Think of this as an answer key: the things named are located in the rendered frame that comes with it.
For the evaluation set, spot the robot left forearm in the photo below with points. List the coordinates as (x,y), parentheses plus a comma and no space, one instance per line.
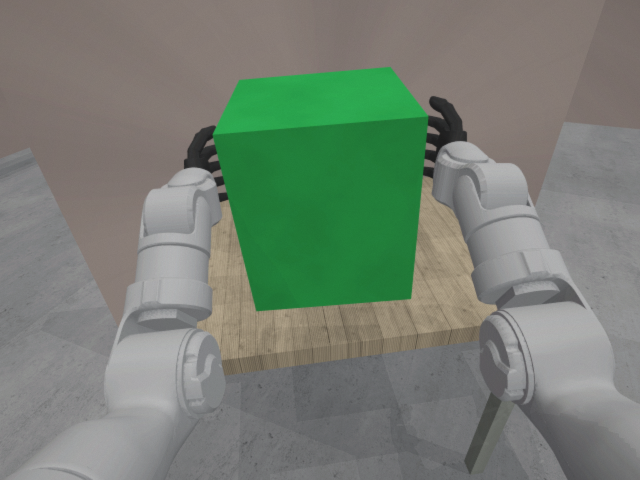
(171,288)

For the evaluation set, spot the robot right hand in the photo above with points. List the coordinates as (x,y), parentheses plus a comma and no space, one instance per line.
(450,129)

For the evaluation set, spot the robot right upper arm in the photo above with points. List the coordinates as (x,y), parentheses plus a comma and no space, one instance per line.
(553,360)

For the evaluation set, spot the carton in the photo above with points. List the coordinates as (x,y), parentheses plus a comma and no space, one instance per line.
(323,174)

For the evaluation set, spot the table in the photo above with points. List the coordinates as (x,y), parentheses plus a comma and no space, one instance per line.
(443,310)

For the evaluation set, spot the robot right forearm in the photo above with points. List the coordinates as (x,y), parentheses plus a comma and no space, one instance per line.
(513,263)

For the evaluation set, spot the robot left upper arm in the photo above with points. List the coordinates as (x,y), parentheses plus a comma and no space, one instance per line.
(158,386)

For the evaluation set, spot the robot left hand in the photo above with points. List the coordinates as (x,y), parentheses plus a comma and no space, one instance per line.
(198,156)

